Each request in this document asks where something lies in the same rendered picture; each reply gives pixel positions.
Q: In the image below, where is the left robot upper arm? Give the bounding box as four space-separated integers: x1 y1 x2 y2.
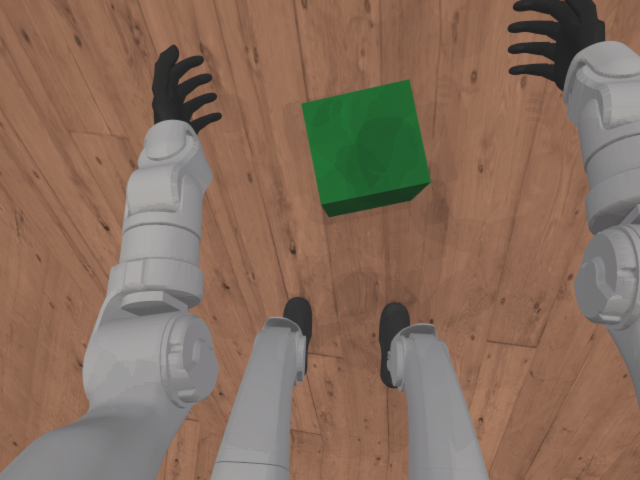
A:
0 311 219 480

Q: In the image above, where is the right robot hand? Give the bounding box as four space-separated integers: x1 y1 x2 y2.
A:
508 0 605 91

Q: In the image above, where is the right robot upper arm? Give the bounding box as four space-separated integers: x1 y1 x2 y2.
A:
574 224 640 410

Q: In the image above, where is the robot right foot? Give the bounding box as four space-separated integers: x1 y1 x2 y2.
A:
379 303 410 388

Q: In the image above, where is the left robot hand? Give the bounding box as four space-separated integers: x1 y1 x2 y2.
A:
152 45 222 135

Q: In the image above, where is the robot left foot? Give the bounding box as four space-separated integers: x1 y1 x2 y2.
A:
283 297 312 376

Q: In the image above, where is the carton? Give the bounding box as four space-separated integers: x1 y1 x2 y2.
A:
301 79 431 217

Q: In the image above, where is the right robot forearm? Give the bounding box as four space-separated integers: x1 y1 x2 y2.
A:
563 41 640 235

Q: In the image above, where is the left robot forearm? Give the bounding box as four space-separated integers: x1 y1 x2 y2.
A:
82 120 213 398

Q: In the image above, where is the robot foot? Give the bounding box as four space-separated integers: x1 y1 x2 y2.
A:
283 297 312 376
379 303 410 388

